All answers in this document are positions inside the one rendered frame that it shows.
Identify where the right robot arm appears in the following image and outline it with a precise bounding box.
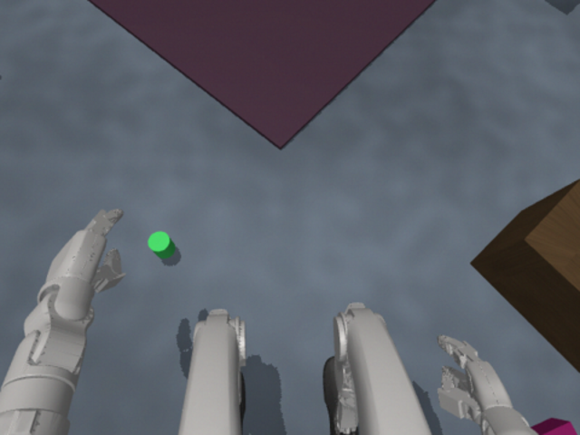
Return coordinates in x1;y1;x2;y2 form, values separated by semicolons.
480;406;539;435

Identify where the left robot hand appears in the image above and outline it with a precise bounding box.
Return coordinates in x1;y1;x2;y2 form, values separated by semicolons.
45;208;126;293

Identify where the left robot arm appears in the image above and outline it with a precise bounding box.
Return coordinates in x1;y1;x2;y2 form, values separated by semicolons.
0;277;95;435

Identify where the right robot hand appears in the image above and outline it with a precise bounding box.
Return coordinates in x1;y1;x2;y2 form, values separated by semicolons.
437;335;514;427

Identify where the right robot foot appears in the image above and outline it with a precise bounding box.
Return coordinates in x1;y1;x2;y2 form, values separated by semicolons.
323;356;358;435

